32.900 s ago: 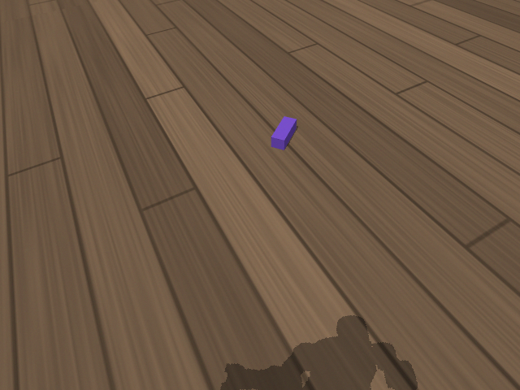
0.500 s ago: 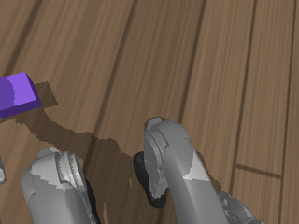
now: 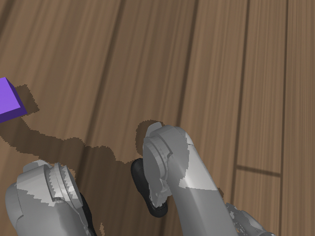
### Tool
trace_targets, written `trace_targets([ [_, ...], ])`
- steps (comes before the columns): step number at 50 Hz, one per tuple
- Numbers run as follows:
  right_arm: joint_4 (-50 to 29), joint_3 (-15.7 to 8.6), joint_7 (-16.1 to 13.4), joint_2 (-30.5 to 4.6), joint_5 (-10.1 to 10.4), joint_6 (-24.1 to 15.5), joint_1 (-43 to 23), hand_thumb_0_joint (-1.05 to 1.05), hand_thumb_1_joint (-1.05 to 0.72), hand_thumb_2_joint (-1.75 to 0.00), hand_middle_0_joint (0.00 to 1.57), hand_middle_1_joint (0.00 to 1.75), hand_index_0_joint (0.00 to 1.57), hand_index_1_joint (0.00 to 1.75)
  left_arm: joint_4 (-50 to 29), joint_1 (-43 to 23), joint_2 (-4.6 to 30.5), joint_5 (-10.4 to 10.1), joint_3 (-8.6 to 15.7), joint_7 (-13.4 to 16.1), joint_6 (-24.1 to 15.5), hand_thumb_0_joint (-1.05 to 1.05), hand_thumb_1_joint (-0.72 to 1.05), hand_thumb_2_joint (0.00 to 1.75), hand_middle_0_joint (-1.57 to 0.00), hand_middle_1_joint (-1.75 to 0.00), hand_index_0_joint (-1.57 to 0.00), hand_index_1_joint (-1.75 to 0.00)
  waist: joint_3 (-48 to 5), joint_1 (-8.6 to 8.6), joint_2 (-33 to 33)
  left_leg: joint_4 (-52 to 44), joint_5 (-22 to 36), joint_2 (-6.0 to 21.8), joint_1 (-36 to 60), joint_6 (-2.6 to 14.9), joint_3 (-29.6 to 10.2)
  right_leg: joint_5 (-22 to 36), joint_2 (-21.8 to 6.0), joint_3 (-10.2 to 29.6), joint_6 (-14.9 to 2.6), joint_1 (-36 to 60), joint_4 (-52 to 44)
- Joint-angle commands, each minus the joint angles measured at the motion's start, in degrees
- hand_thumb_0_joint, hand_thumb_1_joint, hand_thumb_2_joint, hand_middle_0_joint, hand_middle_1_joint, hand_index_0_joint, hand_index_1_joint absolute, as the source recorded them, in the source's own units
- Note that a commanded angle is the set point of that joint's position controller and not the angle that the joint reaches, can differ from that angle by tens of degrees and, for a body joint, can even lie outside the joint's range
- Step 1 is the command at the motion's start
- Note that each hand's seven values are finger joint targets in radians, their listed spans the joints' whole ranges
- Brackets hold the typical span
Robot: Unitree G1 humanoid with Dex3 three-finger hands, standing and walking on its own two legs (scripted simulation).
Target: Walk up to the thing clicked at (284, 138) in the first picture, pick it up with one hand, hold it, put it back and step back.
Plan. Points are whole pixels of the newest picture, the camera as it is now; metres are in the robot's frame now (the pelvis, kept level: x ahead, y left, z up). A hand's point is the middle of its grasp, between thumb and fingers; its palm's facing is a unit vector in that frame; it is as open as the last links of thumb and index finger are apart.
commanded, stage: rest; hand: left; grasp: from above
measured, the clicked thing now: out of the picture +0.45 +0.33 -0.27
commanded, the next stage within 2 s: open in 0.14 s
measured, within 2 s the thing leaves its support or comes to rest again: neither
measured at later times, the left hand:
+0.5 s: hand out of the picture +0.44 +0.33 -0.23, palm faces -0.44 -0.15 -0.89, open 11.5 cm
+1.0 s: hand out of the picture +0.45 +0.33 -0.23, palm faces -0.43 -0.15 -0.89, open 13.9 cm
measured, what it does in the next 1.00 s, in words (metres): stands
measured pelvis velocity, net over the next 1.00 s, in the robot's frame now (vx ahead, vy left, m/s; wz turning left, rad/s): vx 0.00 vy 0.00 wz -0.02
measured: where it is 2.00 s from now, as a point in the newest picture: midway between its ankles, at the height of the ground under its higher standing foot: (121, 215)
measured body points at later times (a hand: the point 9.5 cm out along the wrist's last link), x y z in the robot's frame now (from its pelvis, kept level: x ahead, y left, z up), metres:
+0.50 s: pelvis +0.00 +0.00 +0.00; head +0.27 +0.12 +0.34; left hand +0.46 +0.33 -0.18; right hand +0.04 -0.25 -0.06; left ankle +0.07 +0.12 -0.27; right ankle +0.11 -0.10 -0.27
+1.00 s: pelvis +0.00 +0.00 +0.00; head +0.27 +0.12 +0.34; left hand +0.47 +0.34 -0.18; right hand +0.04 -0.25 -0.05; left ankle +0.07 +0.12 -0.27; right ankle +0.11 -0.10 -0.27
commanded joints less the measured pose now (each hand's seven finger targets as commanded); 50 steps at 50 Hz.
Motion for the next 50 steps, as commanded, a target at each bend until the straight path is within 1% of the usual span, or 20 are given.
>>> trace_targets([
  [1, 0.67, -5.04, -0.21, -18.18, 0.12, 0.0, 11.9, 0.0, -0.89, -0.9, 0.2, 0.3, 0.2, 0.3, -6.31, -15.54, 14.7, -1.15, 0.27, 2.46, 0.11, 0.0, 0.62, 0.97, -0.98, -0.78, -0.98, -0.79, -38.24, -1.87, 28.81, -14.67, 13.78, 0.63, 29.8, -0.59, 2.87, 14.94, 1.97, -3.48, -2.57, 20.13, -11.65],
  [4, 0.49, -4.41, 0.14, -18.48, -0.05, -0.59, 12.11, 0.0, -0.89, -0.9, 0.2, 0.3, 0.2, 0.3, -5.17, -16.52, 15.43, -0.91, 0.14, 2.22, -0.15, 0.0, 0.6, 0.97, -0.96, -0.8, -0.96, -0.8, -36.51, -2.88, 27.75, -13.95, 13.3, 0.67, 28.83, -0.47, 2.63, 14.68, 1.88, -3.52, -2.5, 19.67, -11.42],
  [5, 0.52, -4.48, 0.08, -18.44, 0.09, -0.47, 12.27, 0.0, -0.89, -0.9, 0.2, 0.3, 0.2, 0.3, -5.19, -15.22, 15.47, -1.16, 0.17, 2.37, -0.08, 0.0, 0.6, 0.95, -0.96, -0.78, -0.96, -0.79, -37.36, -2.08, 28.42, -14.46, 13.95, 0.63, 29.05, -0.41, 2.87, 15.29, 2.17, -3.32, -2.41, 21.1, -11.93],
  [8, 0.12, -3.85, 0.21, -18.35, 0.18, -0.58, 11.85, 0.0, -0.9, -0.9, 0.2, 0.3, 0.2, 0.3, -4.1, -15.28, 15.88, -1.27, -0.1, 2.46, -0.38, 0.0, 0.61, 0.95, -0.97, -0.78, -0.96, -0.79, -36.09, -2.39, 27.76, -15.04, 11.76, 0.72, 27.84, -0.37, 2.48, 13.51, 2.3, -3.55, -2.46, 20.73, -12.02],
  [12, -0.51, -3.38, 0.23, -18.59, 0.22, -1.0, 10.65, 0.0, -0.9, -0.9, 0.2, 0.3, 0.2, 0.3, -3.74, -16.58, 14.27, -1.64, -2.62, 2.22, -0.64, 0.0, 0.55, 0.94, -0.93, -0.79, -0.92, -0.79, -35.48, -2.93, 27.46, -14.32, 10.39, 0.83, 26.78, -0.08, 2.61, 12.54, 2.52, -3.27, -2.44, 20.31, -12.45],
  [13, -0.05, -3.09, 0.19, -18.31, 0.11, -0.93, 11.4, 0.0, -0.89, -0.9, 0.2, 0.3, 0.2, 0.3, -3.19, -15.49, 15.83, -1.67, -1.06, 2.54, -0.59, 0.0, 0.47, 0.93, -0.85, -0.79, -0.84, -0.8, -36.08, -2.87, 26.64, -14.53, 11.16, 0.89, 27.57, -0.14, 2.27, 13.37, 2.42, -3.55, -2.25, 21.22, -12.46],
  [17, -0.34, -2.97, 0.15, -18.47, 0.1, -0.93, 10.86, 0.0, -0.89, -0.9, 0.2, 0.3, 0.2, 0.3, -3.63, -15.68, 15.88, -1.49, -1.67, 2.7, -0.76, 0.0, 0.15, 0.83, -0.53, -0.76, -0.53, -0.76, -35.77, -2.68, 27.34, -14.69, 10.75, 1.04, 27.4, -0.2, 2.26, 13.15, 2.68, -3.45, -2.26, 21.45, -12.71],
  [18, -0.44, -2.43, 0.27, -18.18, -0.1, -0.92, 11.39, 0.0, -0.89, -0.9, 0.2, 0.3, 0.2, 0.3, -3.63, -16.06, 15.7, -1.21, -1.51, 2.82, -0.75, 0.0, 0.07, 0.83, -0.47, -0.77, -0.47, -0.77, -35.68, -3.33, 27.02, -14.46, 12.0, 1.02, 27.62, -0.22, 2.15, 14.27, 2.58, -3.78, -2.19, 21.71, -12.42],
  [23, -0.74, -2.81, 0.23, -18.95, 0.03, -1.49, 10.38, 0.0, -0.89, -0.9, 0.2, 0.3, 0.2, 0.3, -4.82, -17.34, 16.4, -1.0, -1.96, 3.34, -1.21, 0.0, -0.27, 0.87, -0.31, -0.81, -0.3, -0.82, -34.97, -3.15, 28.11, -14.82, 9.61, 1.17, 27.83, -0.34, 1.94, 12.25, 2.65, -3.66, -2.33, 20.37, -12.63],
  [24, -0.6, -2.48, 0.3, -18.84, -0.07, -1.46, 10.66, 0.0, -0.89, -0.9, 0.2, 0.3, 0.2, 0.3, -4.97, -17.31, 17.68, -1.0, -0.89, 3.75, -1.3, 0.0, -0.3, 0.89, -0.29, -0.83, -0.28, -0.84, -35.71, -2.85, 28.15, -14.9, 10.11, 1.21, 27.91, -0.44, 1.76, 12.59, 2.6, -3.94, -2.31, 20.89, -12.52],
  [26, -0.73, -2.75, 0.5, -18.68, -0.08, -1.77, 10.42, 0.0, -0.89, -0.9, 0.2, 0.3, 0.2, 0.3, -4.26, -16.5, 15.45, -1.04, -2.22, 3.73, -0.89, 0.0, -0.34, 0.93, -0.26, -0.85, -0.24, -0.87, -35.35, -2.99, 28.71, -14.61, 11.0, 1.15, 28.47, -0.6, 1.99, 13.44, 2.57, -3.94, -2.33, 20.35, -11.94],
  [27, -0.27, -2.77, 0.5, -18.69, -0.14, -1.62, 10.79, 0.0, -0.89, -0.9, 0.2, 0.3, 0.2, 0.3, -4.78, -16.05, 16.63, -0.93, -1.25, 4.0, -0.83, 0.0, -0.35, 0.97, -0.25, -0.89, -0.23, -0.91, -36.66, -2.56, 29.64, -15.55, 11.4, 1.3, 29.58, -0.83, 1.52, 13.58, 2.74, -4.16, -2.45, 20.8, -11.97],
  [32, -0.4, -2.78, 1.11, -18.82, -0.35, -1.95, 11.25, 0.0, -0.89, -0.9, 0.2, 0.3, 0.2, 0.3, -4.92, -16.41, 15.84, -0.8, -1.61, 3.52, 0.02, 0.0, -0.46, 1.01, -0.16, -0.94, -0.14, -0.96, -35.42, -3.56, 29.48, -14.5, 13.32, 1.24, 29.6, -0.7, 1.8, 15.41, 2.54, -4.13, -2.17, 20.55, -11.86],
  [35, -0.4, -3.29, 1.2, -18.89, -0.14, -2.06, 10.63, 0.0, -0.89, -0.9, 0.2, 0.3, 0.2, 0.3, -5.52, -15.34, 15.03, -1.57, -1.91, 3.26, 0.55, 0.0, -0.49, 1.07, -0.13, -0.99, -0.11, -1.01, -36.76, -2.3, 31.35, -15.5, 13.77, 1.31, 31.6, -1.18, 1.5, 15.3, 2.58, -4.21, -2.48, 20.28, -11.72],
  [36, -0.21, -3.09, 1.17, -18.99, 0.01, -1.99, 10.71, 0.0, -0.89, -0.9, 0.2, 0.3, 0.2, 0.3, -5.28, -15.33, 16.25, -1.63, -1.18, 3.28, 0.6, 0.0, -0.51, 1.08, -0.11, -1.02, -0.09, -1.03, -36.36, -2.47, 30.83, -15.45, 13.13, 1.34, 30.45, -1.13, 1.23, 14.77, 2.51, -4.39, -2.5, 19.75, -11.64],
  [38, -0.54, -3.37, 1.44, -18.98, -0.03, -1.97, 11.38, 0.0, -0.89, -0.9, 0.2, 0.3, 0.2, 0.3, -6.28, -15.51, 14.34, -2.14, -2.2, 2.63, 0.9, 0.0, -0.54, 1.07, -0.08, -1.02, -0.07, -1.03, -36.43, -3.0, 31.04, -15.26, 14.47, 1.13, 30.46, -0.99, 1.81, 16.05, 2.47, -4.01, -2.38, 21.35, -11.79],
  [39, -0.21, -3.33, 1.35, -19.02, -0.05, -1.76, 11.46, 0.0, -0.89, -0.9, 0.2, 0.3, 0.2, 0.3, -6.31, -14.96, 15.9, -2.2, -1.01, 2.73, 1.02, 0.0, -0.54, 1.08, -0.08, -1.02, -0.06, -1.04, -37.63, -2.44, 30.55, -15.03, 15.06, 1.18, 30.54, -0.92, 1.71, 16.51, 2.52, -4.16, -2.38, 21.61, -11.94],
  [44, -0.51, -2.77, 1.6, -18.42, 0.3, -1.79, 11.87, 0.0, -0.89, -0.9, 0.2, 0.3, 0.2, 0.3, -5.29, -14.91, 14.48, -2.8, -1.87, 1.02, 0.99, 0.0, -0.56, 1.08, -0.07, -1.01, -0.05, -1.03, -35.2, -3.38, 27.78, -14.66, 13.53, 1.16, 29.17, -0.65, 1.47, 15.01, 2.41, -4.01, -2.34, 20.68, -12.2],
  [46, -0.88, -3.32, 1.38, -19.14, 0.55, -1.54, 11.35, 0.0, -0.89, -0.9, 0.2, 0.3, 0.2, 0.3, -6.8, -14.45, 15.6, -3.21, -1.53, 1.01, 0.5, 0.0, -0.55, 1.07, -0.07, -1.03, -0.06, -1.04, -36.54, -2.25, 29.3, -15.45, 12.61, 1.0, 28.85, -0.62, 1.88, 14.35, 2.54, -3.52, -2.49, 22.14, -12.53],
  [50, -1.14, -3.12, 1.2, -19.08, 0.36, -1.25, 11.69, 0.0, -0.88, -0.9, 0.2, 0.3, 0.2, 0.3, -6.05, -13.77, 14.23, -3.18, -1.96, 0.56, 0.08, 0.0, -0.52, 1.08, -0.08, -1.03, -0.06, -1.05, -36.57, -2.78, 27.91, -15.07, 13.64, 0.97, 29.04, -0.65, 1.83, 14.93, 2.54, -3.98, -2.46, 22.02, -12.64],
])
